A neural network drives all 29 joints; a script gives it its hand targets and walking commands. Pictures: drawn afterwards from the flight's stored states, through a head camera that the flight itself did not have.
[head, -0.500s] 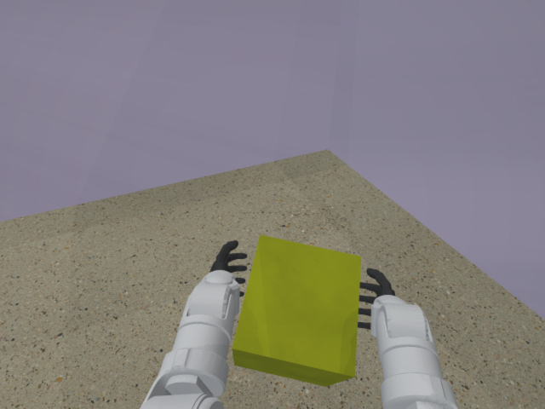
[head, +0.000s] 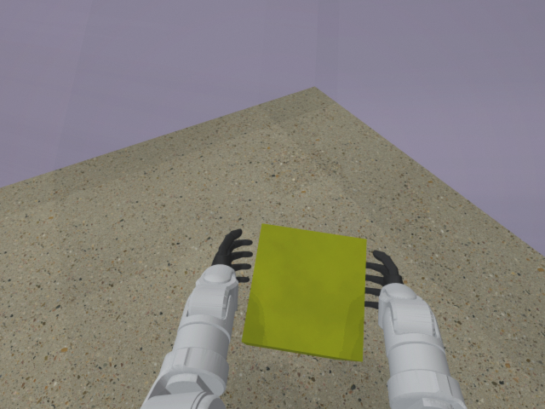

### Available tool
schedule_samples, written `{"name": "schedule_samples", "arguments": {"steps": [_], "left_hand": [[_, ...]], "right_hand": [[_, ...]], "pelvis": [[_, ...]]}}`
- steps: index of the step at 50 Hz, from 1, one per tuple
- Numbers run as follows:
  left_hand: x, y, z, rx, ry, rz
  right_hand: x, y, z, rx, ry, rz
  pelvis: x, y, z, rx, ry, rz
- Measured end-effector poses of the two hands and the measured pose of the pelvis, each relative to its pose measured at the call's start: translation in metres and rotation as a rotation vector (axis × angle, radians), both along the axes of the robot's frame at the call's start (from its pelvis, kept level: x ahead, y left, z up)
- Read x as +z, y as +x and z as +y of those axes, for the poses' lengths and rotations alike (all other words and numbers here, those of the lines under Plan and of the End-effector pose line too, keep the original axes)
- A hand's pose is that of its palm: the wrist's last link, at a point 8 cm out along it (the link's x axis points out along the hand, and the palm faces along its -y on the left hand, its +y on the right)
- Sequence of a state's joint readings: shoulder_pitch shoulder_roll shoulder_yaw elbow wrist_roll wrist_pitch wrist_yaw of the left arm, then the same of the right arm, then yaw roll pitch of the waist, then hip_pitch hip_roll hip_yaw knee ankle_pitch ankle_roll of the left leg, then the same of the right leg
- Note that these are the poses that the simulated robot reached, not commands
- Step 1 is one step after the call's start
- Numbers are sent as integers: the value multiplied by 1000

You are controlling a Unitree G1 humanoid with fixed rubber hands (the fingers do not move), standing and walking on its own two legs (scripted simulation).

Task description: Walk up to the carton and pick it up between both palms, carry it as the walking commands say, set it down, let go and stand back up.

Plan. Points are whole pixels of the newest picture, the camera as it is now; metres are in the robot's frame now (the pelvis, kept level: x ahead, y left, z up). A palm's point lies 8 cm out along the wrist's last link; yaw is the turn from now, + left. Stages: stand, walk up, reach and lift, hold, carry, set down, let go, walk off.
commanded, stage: set down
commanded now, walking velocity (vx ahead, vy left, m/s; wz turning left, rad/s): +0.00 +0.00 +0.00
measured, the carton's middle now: (301, 296) +0.33 -0.06 -0.08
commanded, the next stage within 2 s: none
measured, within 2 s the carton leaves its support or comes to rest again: neither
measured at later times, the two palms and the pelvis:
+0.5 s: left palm (230, 296) +0.34 +0.07 -0.07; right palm (375, 310) +0.29 -0.19 -0.09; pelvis -0.02 -0.01 -0.04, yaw +2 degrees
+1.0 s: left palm (241, 300) +0.37 +0.06 -0.15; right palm (369, 314) +0.32 -0.20 -0.17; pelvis -0.02 +0.00 -0.10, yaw +1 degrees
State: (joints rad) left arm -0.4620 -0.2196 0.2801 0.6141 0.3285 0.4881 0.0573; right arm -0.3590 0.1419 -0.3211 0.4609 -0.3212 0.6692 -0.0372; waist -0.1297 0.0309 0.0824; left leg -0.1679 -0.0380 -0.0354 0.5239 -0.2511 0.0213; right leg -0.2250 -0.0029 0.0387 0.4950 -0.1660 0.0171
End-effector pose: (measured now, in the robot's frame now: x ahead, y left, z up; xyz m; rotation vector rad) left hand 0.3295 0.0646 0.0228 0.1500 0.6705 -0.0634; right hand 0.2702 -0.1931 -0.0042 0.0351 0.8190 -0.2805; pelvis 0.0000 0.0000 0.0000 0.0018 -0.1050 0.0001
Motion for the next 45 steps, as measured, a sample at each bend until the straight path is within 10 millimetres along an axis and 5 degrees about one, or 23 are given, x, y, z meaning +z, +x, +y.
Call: {"name": "schedule_samples", "arguments": {"steps": [18, 45], "left_hand": [[-64, 4, 5, 60, -13, 5], [-158, 37, -8, 94, -54, -13]], "right_hand": [[-55, 16, 4, 1, -17, -9], [-148, 39, -5, -51, -4, -54]], "pelvis": [[-17, -10, -18, 36, -18, 210], [-92, -24, 3, 16, -6, 503]]}}
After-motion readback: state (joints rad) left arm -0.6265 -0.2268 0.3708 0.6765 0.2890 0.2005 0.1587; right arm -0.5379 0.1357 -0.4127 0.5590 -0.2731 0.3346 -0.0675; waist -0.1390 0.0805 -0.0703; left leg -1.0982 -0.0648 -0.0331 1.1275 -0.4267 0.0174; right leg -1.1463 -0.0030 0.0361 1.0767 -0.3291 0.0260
